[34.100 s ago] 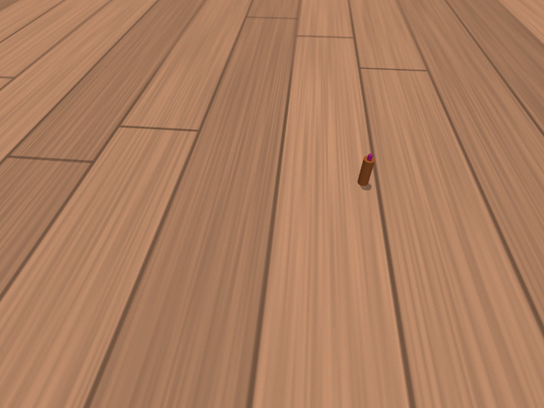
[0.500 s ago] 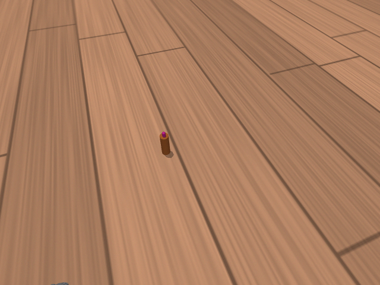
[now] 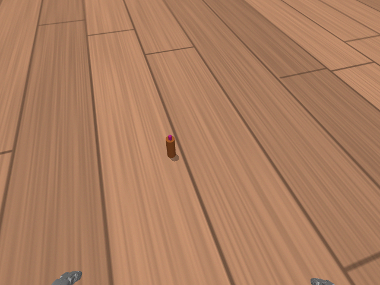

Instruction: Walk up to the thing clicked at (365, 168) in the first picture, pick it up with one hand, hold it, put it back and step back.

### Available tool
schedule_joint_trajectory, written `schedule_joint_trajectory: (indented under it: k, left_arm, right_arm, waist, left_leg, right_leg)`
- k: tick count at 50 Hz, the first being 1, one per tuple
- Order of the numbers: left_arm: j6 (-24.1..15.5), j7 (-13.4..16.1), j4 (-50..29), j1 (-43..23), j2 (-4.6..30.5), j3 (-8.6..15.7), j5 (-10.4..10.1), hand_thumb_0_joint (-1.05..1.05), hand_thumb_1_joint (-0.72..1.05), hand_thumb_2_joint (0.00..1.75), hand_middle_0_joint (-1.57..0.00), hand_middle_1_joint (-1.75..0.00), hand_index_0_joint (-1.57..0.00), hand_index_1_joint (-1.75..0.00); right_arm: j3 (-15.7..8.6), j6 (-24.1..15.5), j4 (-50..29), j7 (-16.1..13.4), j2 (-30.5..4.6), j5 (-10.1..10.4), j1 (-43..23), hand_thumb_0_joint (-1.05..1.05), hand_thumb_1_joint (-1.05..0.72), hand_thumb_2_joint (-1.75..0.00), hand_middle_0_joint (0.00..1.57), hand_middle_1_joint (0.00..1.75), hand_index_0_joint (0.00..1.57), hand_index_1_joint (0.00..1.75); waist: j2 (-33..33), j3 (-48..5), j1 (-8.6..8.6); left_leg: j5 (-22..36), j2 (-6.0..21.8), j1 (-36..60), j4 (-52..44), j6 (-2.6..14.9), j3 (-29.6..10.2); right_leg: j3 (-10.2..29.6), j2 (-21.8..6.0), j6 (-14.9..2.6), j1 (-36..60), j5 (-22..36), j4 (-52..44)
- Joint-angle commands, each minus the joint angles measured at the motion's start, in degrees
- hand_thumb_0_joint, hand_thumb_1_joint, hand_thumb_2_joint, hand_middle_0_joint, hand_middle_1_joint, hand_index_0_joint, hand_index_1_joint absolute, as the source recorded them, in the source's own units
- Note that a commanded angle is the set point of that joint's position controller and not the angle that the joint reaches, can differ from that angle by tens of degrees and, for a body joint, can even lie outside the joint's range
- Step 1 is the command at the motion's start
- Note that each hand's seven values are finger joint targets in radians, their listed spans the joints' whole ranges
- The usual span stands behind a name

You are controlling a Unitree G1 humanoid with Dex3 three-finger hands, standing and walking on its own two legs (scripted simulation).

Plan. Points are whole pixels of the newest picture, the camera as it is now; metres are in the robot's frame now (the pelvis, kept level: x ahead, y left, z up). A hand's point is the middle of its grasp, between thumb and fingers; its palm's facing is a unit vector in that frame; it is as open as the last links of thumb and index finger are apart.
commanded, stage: step back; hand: left
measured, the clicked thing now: (170, 145) +0.95 +0.18 -0.67
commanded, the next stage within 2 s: stand in 0.06 s
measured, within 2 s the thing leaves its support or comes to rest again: neither
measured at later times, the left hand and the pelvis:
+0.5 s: hand out of the picture +0.07 +0.25 -0.15, palm faces -0.03 -0.94 -0.33, open 7.4 cm; pelvis -0.01 +0.00 +0.01, yaw +0 degrees
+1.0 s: hand out of the picture +0.06 +0.24 -0.14, palm faces -0.04 -0.94 -0.35, open 7.4 cm; pelvis -0.01 -0.01 +0.01, yaw +0 degrees
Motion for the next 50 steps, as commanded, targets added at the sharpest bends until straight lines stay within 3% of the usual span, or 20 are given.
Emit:
schedule_joint_trajectory:
  k: [1,3,12,18,22,29,32,38,50]
  left_arm:
    - [-1.4,0.9,-3.0,-2.6,12.2,2.5,0.0,0.00,0.90,0.90,-0.20,-0.30,-0.20,-0.30]
    - [-1.2,0.7,-1.4,-2.5,9.8,1.0,-0.3,0.00,0.90,0.90,-0.20,-0.30,-0.20,-0.30]
    - [-1.5,0.8,0.3,-2.1,10.7,0.7,0.0,0.00,0.90,0.90,-0.20,-0.30,-0.20,-0.30]
    - [-1.4,0.7,0.6,-2.8,10.8,0.7,0.3,0.00,0.90,0.90,-0.20,-0.30,-0.20,-0.30]
    - [-1.3,0.5,1.1,-2.3,10.7,0.6,0.2,0.00,0.90,0.90,-0.20,-0.30,-0.20,-0.30]
    - [-1.1,0.3,0.9,-2.1,11.4,0.8,0.3,0.00,0.90,0.90,-0.20,-0.30,-0.20,-0.30]
    - [-1.0,0.1,1.0,-1.5,10.8,0.7,0.2,0.00,0.90,0.90,-0.20,-0.30,-0.20,-0.30]
    - [-1.2,0.2,1.0,-0.6,11.1,0.6,0.0,0.00,0.90,0.90,-0.20,-0.30,-0.20,-0.30]
    - [-0.8,0.3,1.1,0.0,11.4,0.4,0.0,0.00,0.90,0.90,-0.20,-0.30,-0.20,-0.30]
  right_arm:
    - [-3.1,-1.2,-2.7,-0.8,-12.9,0.0,-2.4,0.00,-0.90,-0.90,0.20,0.30,0.20,0.30]
    - [-2.4,-1.3,-2.5,-0.6,-12.7,0.7,-2.9,0.00,-0.90,-0.90,0.20,0.30,0.20,0.30]
    - [-2.1,-1.3,-1.2,-0.2,-12.6,0.7,-4.5,0.00,-0.90,-0.90,0.20,0.30,0.20,0.30]
    - [-1.8,-1.1,-0.7,-0.1,-12.5,0.6,-4.9,0.00,-0.90,-0.90,0.20,0.30,0.20,0.30]
    - [-1.6,-1.1,0.1,0.0,-12.8,0.5,-4.4,0.00,-0.90,-0.90,0.20,0.30,0.20,0.30]
    - [-1.4,-1.1,0.6,0.2,-12.7,0.2,-2.3,0.00,-0.90,-0.90,0.20,0.30,0.20,0.30]
    - [-1.4,-1.1,0.8,0.2,-13.3,0.2,-1.5,0.00,-0.90,-0.90,0.20,0.30,0.20,0.30]
    - [-1.2,-1.4,0.9,0.0,-13.1,0.3,-0.7,0.00,-0.90,-0.90,0.20,0.30,0.20,0.30]
    - [-0.7,-1.0,0.9,-0.1,-13.1,0.5,-0.1,0.00,-0.90,-0.90,0.20,0.30,0.20,0.30]
  waist:
    - [1.3,-10.1,-0.46]
    - [1.5,-8.6,-1.09]
    - [0.1,-9.2,-1.06]
    - [1.2,-7.7,-1.15]
    - [1.4,-5.5,-1.05]
    - [0.5,-3.8,-1.13]
    - [1.6,-4.5,-1.22]
    - [0.6,-6.7,-1.16]
    - [0.4,-5.3,-1.20]
  left_leg:
    - [20.8,6.2,4.3,-4.7,2.20,-4.4]
    - [22.5,6.8,5.6,-7.3,1.93,-5.8]
    - [24.2,7.2,9.2,-10.4,1.30,-4.7]
    - [17.7,7.1,7.6,-13.0,0.73,-4.8]
    - [10.3,6.6,5.4,-14.4,0.56,-5.0]
    - [4.4,6.2,3.1,-15.2,0.38,-5.5]
    - [3.5,6.3,3.0,-15.3,0.51,-5.8]
    - [11.8,6.8,5.8,-13.6,0.66,-5.5]
    - [9.4,6.8,5.4,-13.9,0.41,-5.2]
  right_leg:
    - [4.4,-5.7,-2.91,4.5,18.8,-3.9]
    - [5.0,-5.7,-2.47,3.5,20.7,-6.1]
    - [4.4,-6.1,-1.37,6.3,23.1,-9.8]
    - [4.7,-6.1,-1.55,5.7,15.9,-11.7]
    - [5.2,-6.0,-1.43,4.4,9.3,-13.6]
    - [5.8,-5.9,-1.71,1.9,2.3,-14.2]
    - [5.9,-5.7,-1.85,1.8,2.6,-13.8]
    - [6.0,-6.2,-1.94,3.0,10.3,-12.6]
    - [6.1,-5.9,-2.04,2.1,8.0,-13.0]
